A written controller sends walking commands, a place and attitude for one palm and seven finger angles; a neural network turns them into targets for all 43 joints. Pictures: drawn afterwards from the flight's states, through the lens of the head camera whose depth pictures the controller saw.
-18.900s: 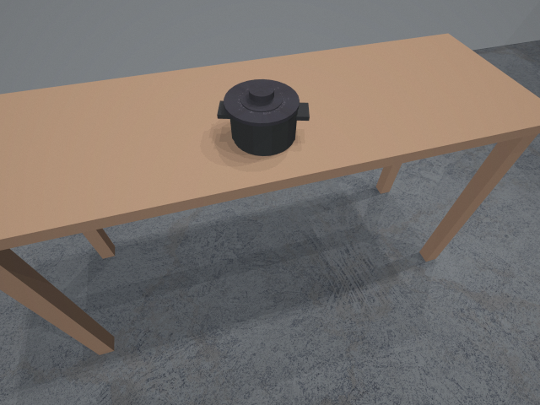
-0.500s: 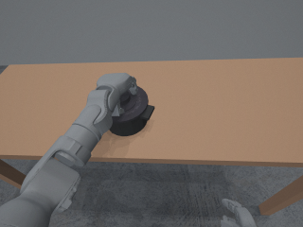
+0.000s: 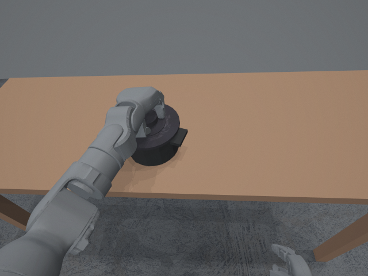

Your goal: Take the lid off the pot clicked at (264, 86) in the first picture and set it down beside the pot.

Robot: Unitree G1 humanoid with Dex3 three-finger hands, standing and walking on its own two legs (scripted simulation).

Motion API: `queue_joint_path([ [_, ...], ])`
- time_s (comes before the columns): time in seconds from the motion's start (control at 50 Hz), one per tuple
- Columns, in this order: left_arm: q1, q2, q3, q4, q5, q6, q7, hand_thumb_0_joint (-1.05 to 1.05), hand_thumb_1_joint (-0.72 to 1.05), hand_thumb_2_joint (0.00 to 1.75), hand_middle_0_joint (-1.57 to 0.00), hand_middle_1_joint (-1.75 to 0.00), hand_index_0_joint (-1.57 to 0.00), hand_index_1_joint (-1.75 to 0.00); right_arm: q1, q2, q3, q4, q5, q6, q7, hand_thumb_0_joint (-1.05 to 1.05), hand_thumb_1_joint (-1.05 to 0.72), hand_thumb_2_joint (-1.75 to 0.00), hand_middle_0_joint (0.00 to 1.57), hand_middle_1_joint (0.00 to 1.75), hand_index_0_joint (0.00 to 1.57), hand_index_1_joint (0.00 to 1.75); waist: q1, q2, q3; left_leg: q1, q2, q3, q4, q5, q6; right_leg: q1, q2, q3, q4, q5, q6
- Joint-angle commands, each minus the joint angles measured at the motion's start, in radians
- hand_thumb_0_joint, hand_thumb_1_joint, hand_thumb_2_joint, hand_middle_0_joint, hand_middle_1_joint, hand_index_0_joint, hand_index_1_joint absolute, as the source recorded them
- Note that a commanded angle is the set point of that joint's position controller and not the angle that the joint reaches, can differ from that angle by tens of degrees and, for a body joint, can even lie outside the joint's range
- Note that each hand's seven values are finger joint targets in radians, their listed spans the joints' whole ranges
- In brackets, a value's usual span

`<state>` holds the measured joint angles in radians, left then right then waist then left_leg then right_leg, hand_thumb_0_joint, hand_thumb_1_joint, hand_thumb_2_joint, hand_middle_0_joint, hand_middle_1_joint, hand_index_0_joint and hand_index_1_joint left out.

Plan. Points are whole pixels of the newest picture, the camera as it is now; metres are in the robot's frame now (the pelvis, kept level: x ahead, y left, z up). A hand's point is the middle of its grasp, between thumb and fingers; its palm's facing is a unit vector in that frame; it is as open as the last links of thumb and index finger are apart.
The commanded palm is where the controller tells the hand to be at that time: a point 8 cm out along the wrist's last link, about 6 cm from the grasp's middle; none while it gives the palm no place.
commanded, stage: close the fingers and squeeze the knob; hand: left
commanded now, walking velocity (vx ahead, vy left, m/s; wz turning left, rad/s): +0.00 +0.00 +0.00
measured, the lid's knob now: (146, 118) +0.46 +0.11 +0.09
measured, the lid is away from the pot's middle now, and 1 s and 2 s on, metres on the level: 0.01 0.00 0.01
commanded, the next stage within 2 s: lift the lid straight up in 0.46 s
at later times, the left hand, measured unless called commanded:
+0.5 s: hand (143, 120) +0.43 +0.11 +0.11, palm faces -0.30 -0.05 -0.95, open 7.9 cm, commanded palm +0.41 +0.12 +0.17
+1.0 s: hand (142, 114) +0.43 +0.11 +0.13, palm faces -0.28 -0.04 -0.96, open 7.8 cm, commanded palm +0.42 +0.12 +0.21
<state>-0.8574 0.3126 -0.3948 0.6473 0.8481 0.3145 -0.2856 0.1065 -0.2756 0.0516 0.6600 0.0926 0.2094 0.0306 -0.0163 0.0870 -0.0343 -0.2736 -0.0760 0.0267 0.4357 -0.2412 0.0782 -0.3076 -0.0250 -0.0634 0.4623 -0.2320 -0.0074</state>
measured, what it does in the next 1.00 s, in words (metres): stands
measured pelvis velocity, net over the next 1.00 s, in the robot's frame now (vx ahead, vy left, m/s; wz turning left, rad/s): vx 0.00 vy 0.00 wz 0.00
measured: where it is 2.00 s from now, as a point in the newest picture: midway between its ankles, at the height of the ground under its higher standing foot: outside the picture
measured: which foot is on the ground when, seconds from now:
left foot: down 0.00-1.00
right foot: down 0.00-1.00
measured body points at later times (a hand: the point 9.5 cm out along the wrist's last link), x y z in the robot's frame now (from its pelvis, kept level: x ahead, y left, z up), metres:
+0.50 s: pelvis +0.00 +0.00 +0.00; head +0.02 -0.03 +0.45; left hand +0.44 +0.11 +0.16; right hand +0.14 -0.24 -0.13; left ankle -0.01 +0.07 -0.74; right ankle +0.00 -0.12 -0.74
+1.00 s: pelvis +0.00 +0.00 +0.00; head +0.03 -0.04 +0.45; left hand +0.44 +0.11 +0.18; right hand +0.17 -0.23 -0.13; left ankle -0.01 +0.07 -0.74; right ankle +0.00 -0.12 -0.74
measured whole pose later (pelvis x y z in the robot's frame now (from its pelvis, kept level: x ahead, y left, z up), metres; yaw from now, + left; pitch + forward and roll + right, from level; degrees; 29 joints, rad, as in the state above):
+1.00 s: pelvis +0.00 +0.00 +0.00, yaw +0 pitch +4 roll +0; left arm -0.85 0.35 -0.41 0.55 0.83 0.34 -0.32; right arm 0.10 -0.27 0.04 0.66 0.08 0.18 0.03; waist -0.02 0.10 -0.02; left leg -0.24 -0.08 0.02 0.40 -0.23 0.08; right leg -0.27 -0.03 -0.06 0.43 -0.22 0.00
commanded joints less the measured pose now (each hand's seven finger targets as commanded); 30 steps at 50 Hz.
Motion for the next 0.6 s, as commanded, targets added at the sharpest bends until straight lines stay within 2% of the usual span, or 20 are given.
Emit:
queue_joint_path([
  [0.0,-0.466,0.205,0.125,-0.13,0.022,-0.008,0.032,0.0,0.25,1.09,-0.68,-0.88,-0.76,-0.92,-0.092,-0.101,-0.036,-0.133,0.002,-0.039,-0.011,0.0,-0.9,-0.9,0.2,0.3,0.2,0.3,-0.019,-0.167,-0.362,0.098,0.029,-0.066,-0.031,0.254,-0.018,0.176,0.018,0.044,-0.018,0.316,-0.045],
  [0.04,-0.474,0.162,0.089,-0.122,0.025,-0.011,0.028,0.0,0.26,1.1,-0.69,-0.88,-0.77,-0.93,-0.093,-0.096,-0.037,-0.133,0.002,-0.041,-0.011,0.0,-0.9,-0.9,0.2,0.3,0.2,0.3,-0.025,-0.136,-0.351,0.118,0.029,-0.07,-0.026,0.276,-0.022,0.148,0.02,0.034,-0.013,0.318,-0.048],
  [0.08,-0.439,0.184,0.119,-0.131,0.012,-0.019,0.027,0.0,0.28,1.11,-0.7,-0.89,-0.79,-0.93,-0.092,-0.102,-0.04,-0.144,0.001,-0.042,-0.008,0.0,-0.9,-0.9,0.2,0.3,0.2,0.3,-0.02,-0.128,-0.361,0.12,0.032,-0.076,-0.02,0.298,-0.021,0.156,0.02,0.037,-0.016,0.325,-0.052],
  [0.1,-0.454,0.204,0.131,-0.14,0.022,-0.022,0.03,0.0,0.28,1.12,-0.7,-0.89,-0.8,-0.94,-0.085,-0.099,-0.039,-0.138,-0.001,-0.042,-0.008,0.0,-0.9,-0.9,0.2,0.3,0.2,0.3,-0.016,-0.126,-0.381,0.131,0.032,-0.075,-0.023,0.297,-0.022,0.165,0.021,0.04,-0.012,0.324,-0.049],
  [0.12,-0.429,0.187,0.119,-0.106,0.018,-0.02,0.029,0.0,0.29,1.12,-0.71,-0.89,-0.81,-0.94,-0.086,-0.097,-0.037,-0.143,0.0,-0.044,-0.008,0.0,-0.9,-0.9,0.2,0.3,0.2,0.3,-0.016,-0.132,-0.356,0.117,0.029,-0.069,-0.022,0.282,-0.02,0.159,0.022,0.038,-0.017,0.321,-0.048],
  [0.14,-0.429,0.199,0.128,-0.082,0.016,-0.019,0.029,0.0,0.3,1.13,-0.72,-0.9,-0.81,-0.94,-0.079,-0.1,-0.037,-0.135,0.003,-0.04,-0.011,0.0,-0.9,-0.9,0.2,0.3,0.2,0.3,-0.021,-0.162,-0.335,0.099,0.031,-0.065,-0.028,0.256,-0.019,0.158,0.022,0.037,-0.022,0.309,-0.045],
  [0.16,-0.463,0.193,0.113,-0.095,0.019,-0.02,0.029,0.0,0.31,1.13,-0.72,-0.9,-0.82,-0.95,-0.082,-0.101,-0.035,-0.134,0.004,-0.038,-0.012,0.0,-0.9,-0.9,0.2,0.3,0.2,0.3,-0.025,-0.143,-0.324,0.094,0.031,-0.068,-0.037,0.241,-0.021,0.149,0.021,0.037,-0.025,0.293,-0.047],
  [0.18,-0.438,0.185,0.123,-0.07,0.009,-0.019,0.028,0.0,0.31,1.14,-0.73,-0.91,-0.83,-0.95,-0.083,-0.103,-0.04,-0.14,0.002,-0.039,-0.014,0.0,-0.9,-0.9,0.2,0.3,0.2,0.3,-0.026,-0.169,-0.31,0.08,0.031,-0.067,-0.032,0.233,-0.015,0.143,0.02,0.037,-0.031,0.287,-0.049],
  [0.22,-0.466,0.23,0.144,-0.072,0.02,-0.02,0.032,0.0,0.33,1.14,-0.74,-0.91,-0.84,-0.95,-0.078,-0.105,-0.037,-0.133,0.005,-0.038,-0.019,0.0,-0.9,-0.9,0.2,0.3,0.2,0.3,-0.022,-0.165,-0.323,0.074,0.029,-0.06,-0.039,0.207,-0.014,0.16,0.02,0.047,-0.031,0.273,-0.044],
  [0.24,-0.454,0.214,0.134,-0.049,0.021,-0.02,0.032,0.0,0.34,1.15,-0.74,-0.92,-0.85,-0.96,-0.075,-0.103,-0.036,-0.133,0.005,-0.041,-0.02,0.0,-0.9,-0.9,0.2,0.3,0.2,0.3,-0.022,-0.169,-0.311,0.074,0.028,-0.06,-0.04,0.205,-0.015,0.151,0.02,0.042,-0.031,0.269,-0.045],
  [0.3,-0.465,0.208,0.127,-0.097,0.023,-0.03,0.029,0.0,0.36,1.16,-0.76,-0.93,-0.87,-0.96,-0.08,-0.103,-0.039,-0.141,0.002,-0.042,-0.017,0.0,-0.9,-0.9,0.2,0.3,0.2,0.3,-0.021,-0.131,-0.354,0.103,0.029,-0.064,-0.032,0.245,-0.015,0.162,0.018,0.047,-0.024,0.297,-0.047],
  [0.38,-0.437,0.197,0.131,-0.092,0.014,-0.031,0.03,0.0,0.39,1.18,-0.78,-0.95,-0.89,-0.97,-0.073,-0.106,-0.044,-0.146,0.001,-0.043,-0.014,0.0,-0.9,-0.9,0.2,0.3,0.2,0.3,-0.02,-0.145,-0.356,0.103,0.031,-0.071,-0.03,0.258,-0.014,0.158,0.02,0.041,-0.027,0.3,-0.05],
  [0.4,-0.46,0.241,0.158,-0.134,0.022,-0.033,0.034,0.0,0.4,1.18,-0.79,-0.95,-0.9,-0.98,-0.072,-0.107,-0.044,-0.143,0.002,-0.042,-0.013,0.0,-0.9,-0.9,0.2,0.3,0.2,0.3,-0.014,-0.139,-0.378,0.114,0.034,-0.069,-0.033,0.261,-0.016,0.176,0.02,0.046,-0.025,0.308,-0.048],
  [0.42,-0.433,0.215,0.138,-0.118,0.02,-0.03,0.034,0.0,0.41,1.19,-0.79,-0.95,-0.91,-0.98,-0.078,-0.103,-0.043,-0.149,0.002,-0.045,-0.013,0.0,-0.9,-0.9,0.2,0.3,0.2,0.3,-0.014,-0.143,-0.371,0.111,0.03,-0.067,-0.032,0.263,-0.014,0.178,0.021,0.046,-0.024,0.313,-0.047],
  [0.44,-0.451,0.225,0.143,-0.126,0.021,-0.031,0.036,0.0,0.42,1.19,-0.8,-0.96,-0.91,-0.98,-0.075,-0.107,-0.043,-0.143,0.004,-0.042,-0.012,0.0,-0.9,-0.9,0.2,0.3,0.2,0.3,-0.016,-0.133,-0.369,0.117,0.034,-0.071,-0.035,0.266,-0.018,0.168,0.022,0.042,-0.024,0.306,-0.048],
  [0.48,-0.437,0.179,0.115,-0.14,0.009,-0.027,0.033,0.0,0.43,1.19,-0.8,-0.96,-0.92,-0.98,-0.082,-0.104,-0.049,-0.152,0.002,-0.042,-0.009,0.0,-0.9,-0.9,0.2,0.3,0.2,0.3,-0.022,-0.133,-0.361,0.122,0.034,-0.072,-0.03,0.275,-0.014,0.155,0.021,0.04,-0.031,0.308,-0.05],
  [0.5,-0.44,0.212,0.137,-0.126,0.016,-0.025,0.037,0.0,0.43,1.2,-0.8,-0.96,-0.92,-0.98,-0.072,-0.107,-0.047,-0.141,0.003,-0.041,-0.01,0.0,-0.9,-0.9,0.2,0.3,0.2,0.3,-0.019,-0.145,-0.358,0.12,0.037,-0.072,-0.033,0.27,-0.016,0.157,0.024,0.04,-0.028,0.304,-0.048],
  [0.52,-0.442,0.19,0.113,-0.096,0.019,-0.02,0.036,0.0,0.43,1.2,-0.8,-0.96,-0.92,-0.98,-0.078,-0.106,-0.042,-0.138,0.006,-0.04,-0.009,0.0,-0.9,-0.9,0.2,0.3,0.2,0.3,-0.025,-0.144,-0.326,0.11,0.037,-0.071,-0.039,0.249,-0.018,0.138,0.026,0.037,-0.031,0.282,-0.047],
  [0.54,-0.456,0.212,0.136,-0.113,0.018,-0.018,0.039,0.0,0.44,1.2,-0.81,-0.97,-0.92,-0.98,-0.069,-0.108,-0.047,-0.134,0.004,-0.041,-0.01,0.0,-0.9,-0.9,0.2,0.3,0.2,0.3,-0.02,-0.151,-0.334,0.111,0.036,-0.072,-0.04,0.247,-0.017,0.146,0.025,0.039,-0.032,0.286,-0.048],
  [0.58,-0.483,0.201,0.125,-0.172,0.012,-0.019,0.036,0.0,0.44,1.2,-0.81,-0.97,-0.92,-0.98,-0.089,-0.109,-0.048,-0.148,0.001,-0.041,-0.01,0.0,-0.9,-0.9,0.2,0.3,0.2,0.3,-0.021,-0.114,-0.373,0.137,0.036,-0.077,-0.034,0.281,-0.016,0.151,0.022,0.04,-0.028,0.302,-0.052],
])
